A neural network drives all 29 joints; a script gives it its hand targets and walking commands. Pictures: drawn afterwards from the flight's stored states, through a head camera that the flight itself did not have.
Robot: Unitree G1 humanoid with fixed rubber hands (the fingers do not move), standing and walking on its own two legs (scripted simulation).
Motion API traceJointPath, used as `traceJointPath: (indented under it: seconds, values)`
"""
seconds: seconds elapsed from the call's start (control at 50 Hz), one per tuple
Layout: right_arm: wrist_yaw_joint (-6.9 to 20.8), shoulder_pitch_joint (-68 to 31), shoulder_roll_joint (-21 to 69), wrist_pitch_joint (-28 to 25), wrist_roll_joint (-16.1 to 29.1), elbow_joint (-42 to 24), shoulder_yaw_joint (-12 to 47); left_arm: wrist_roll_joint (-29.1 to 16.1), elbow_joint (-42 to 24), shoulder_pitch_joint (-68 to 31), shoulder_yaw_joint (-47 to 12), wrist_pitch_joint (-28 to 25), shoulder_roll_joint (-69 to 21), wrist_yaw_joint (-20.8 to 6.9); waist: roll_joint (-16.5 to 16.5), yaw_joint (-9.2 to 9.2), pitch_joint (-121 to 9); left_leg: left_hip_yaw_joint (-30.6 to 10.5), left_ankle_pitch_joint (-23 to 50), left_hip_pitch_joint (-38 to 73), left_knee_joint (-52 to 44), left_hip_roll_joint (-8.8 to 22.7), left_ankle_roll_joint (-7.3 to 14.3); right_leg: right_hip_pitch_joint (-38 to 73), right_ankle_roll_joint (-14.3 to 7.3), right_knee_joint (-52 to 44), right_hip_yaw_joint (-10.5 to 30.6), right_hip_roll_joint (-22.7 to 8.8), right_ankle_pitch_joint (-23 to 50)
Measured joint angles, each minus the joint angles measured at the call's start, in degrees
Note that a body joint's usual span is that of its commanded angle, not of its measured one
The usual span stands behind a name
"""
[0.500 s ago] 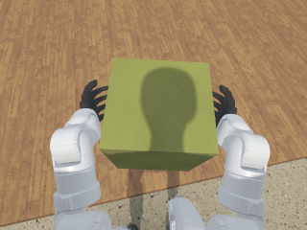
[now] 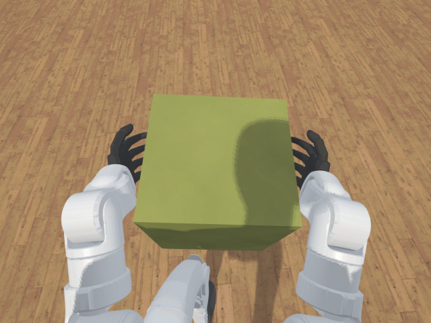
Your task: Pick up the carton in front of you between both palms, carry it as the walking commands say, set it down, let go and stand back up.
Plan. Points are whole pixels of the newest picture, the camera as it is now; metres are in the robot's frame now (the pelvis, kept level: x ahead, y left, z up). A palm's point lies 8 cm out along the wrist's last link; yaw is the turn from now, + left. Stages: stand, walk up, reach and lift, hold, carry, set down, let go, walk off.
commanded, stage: carry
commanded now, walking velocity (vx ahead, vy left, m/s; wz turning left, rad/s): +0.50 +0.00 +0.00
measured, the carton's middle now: (215, 184) +0.35 +0.05 +0.04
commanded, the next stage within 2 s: none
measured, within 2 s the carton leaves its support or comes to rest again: neither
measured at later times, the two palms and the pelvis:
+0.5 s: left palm out of the picture +0.71 +0.13 +0.25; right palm out of the picture +0.71 -0.17 +0.26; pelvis +0.36 +0.00 +0.08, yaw -1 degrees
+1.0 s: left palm out of the picture +0.92 +0.19 +0.17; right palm out of the picture +0.92 -0.11 +0.17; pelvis +0.66 +0.04 +0.09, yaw +1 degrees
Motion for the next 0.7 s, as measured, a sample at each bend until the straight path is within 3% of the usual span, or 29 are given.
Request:
traceJointPath:
  seconds: [0.02,0.04,0.06,0.1,0.14,0.2,0.26,0.3,0.38,0.46,0.5,0.54,0.58,0.62,0.7]
  values:
    - [0.1,0.0,0.1,0.1,-0.1,0.5,0.7,-0.3,0.2,0.2,0.6,0.1,0.2,-0.2,1.0,-2.52,0.3,0.6,6.1,5.1,-9.6,-0.6,0.2,-1.0,-0.1,7.1,-0.5,0.3,1.5]
    - [0.4,-0.4,-0.1,0.4,0.4,0.4,1.3,-0.3,0.5,-0.4,1.1,0.0,0.6,-0.9,1.0,-5.42,1.2,1.2,12.7,8.5,-12.6,-1.3,1.2,-4.0,0.0,19.5,0.5,0.3,4.0]
    - [0.4,-1.1,-0.6,0.5,1.0,-0.1,2.1,-0.1,1.4,-1.8,1.1,-0.8,1.1,-1.7,0.1,-7.81,2.5,1.8,10.9,10.1,-11.2,-2.4,2.2,-8.8,0.1,34.6,3.0,0.9,3.4]
    - [-0.4,-2.3,-2.4,0.2,1.9,-0.7,2.8,0.4,2.1,-3.8,1.2,-2.1,1.0,-2.4,-1.0,-11.43,3.6,2.8,4.7,12.7,-9.8,-4.1,3.8,-18.6,-0.4,59.6,8.3,3.5,12.1]
    - [-0.9,-3.2,-4.1,0.4,4.0,-0.4,2.8,2.1,0.8,-4.1,1.7,-2.1,-0.6,-2.5,-1.0,-14.26,4.0,3.2,2.9,16.3,-12.4,-4.9,4.0,-25.5,-0.4,71.5,9.9,4.9,8.3]
    - [-1.0,-4.7,-5.7,1.2,6.7,1.7,2.3,5.9,-1.0,-3.1,3.0,-1.7,-3.9,-2.5,1.4,-17.33,3.9,2.3,3.7,23.2,-21.1,-4.6,3.5,-35.0,-0.2,71.4,6.8,5.5,-0.1]
    - [-1.1,-6.5,-6.5,1.8,8.2,4.2,2.1,8.2,-2.1,-2.6,4.1,-0.9,-5.6,-2.6,3.2,-18.82,3.4,1.3,5.0,30.6,-30.8,-3.5,2.9,-41.5,-0.4,58.3,2.0,4.8,-2.3]
    - [-1.1,-7.7,-7.0,1.9,8.8,4.8,1.9,9.2,-2.9,-3.1,4.4,-0.7,-6.0,-2.6,3.6,-19.21,2.6,0.4,5.4,35.0,-35.8,-3.1,2.8,-43.9,-0.5,46.8,-0.3,3.9,-0.1]
    - [-1.1,-10.4,-7.6,2.0,9.5,5.8,1.3,10.5,-3.4,-4.7,3.5,-0.1,-5.1,-2.6,2.2,-17.81,-0.4,-1.4,2.8,42.3,-40.1,-3.1,1.5,-43.5,-0.7,23.8,-1.9,3.1,12.7]
    - [-0.9,-12.1,-7.8,3.6,8.1,9.3,1.2,10.6,-0.6,-5.9,2.6,2.5,-2.6,-2.8,0.3,-13.56,-5.2,-2.5,-3.6,47.8,-35.6,-2.8,-0.1,-36.0,-2.0,7.4,-5.6,3.8,24.1]
    - [-0.6,-12.3,-8.2,4.9,7.3,10.9,0.4,9.5,2.4,-6.9,2.3,3.6,-2.1,-2.9,1.3,-10.33,-6.8,-3.3,-4.6,45.8,-24.9,-0.9,-1.8,-33.3,-3.8,8.6,-6.9,5.2,18.5]
    - [-0.3,-11.6,-8.1,6.3,6.5,11.6,-0.7,8.5,5.7,-8.4,1.8,5.1,-1.3,-2.3,0.1,-7.28,-7.2,-5.4,-5.3,39.7,-9.2,-1.1,-3.2,-32.2,-4.9,11.1,-7.6,5.1,14.8]
    - [-0.1,-10.5,-6.6,7.4,4.9,12.2,-1.8,7.5,7.9,-8.4,2.0,6.5,-0.7,-1.6,-1.5,-4.70,-7.6,-6.0,-3.5,33.8,-0.7,-1.0,-3.5,-29.9,-4.9,10.1,-7.4,4.7,13.6]
    - [0.0,-9.3,-4.5,8.1,2.7,12.0,-3.0,6.5,9.5,-7.8,2.4,7.0,-0.4,-1.3,-2.1,-3.36,-7.7,-6.1,-0.8,28.9,-0.5,0.5,-4.1,-27.1,-4.9,7.5,-7.5,4.3,13.0]
    - [0.9,-5.2,-1.6,7.0,-0.5,9.4,-4.0,5.5,11.1,-5.7,2.9,4.8,-1.3,-1.6,-2.2,-2.34,-7.4,-5.5,3.7,23.3,-12.0,3.6,-6.0,-21.5,-4.2,1.7,-7.7,3.1,12.2]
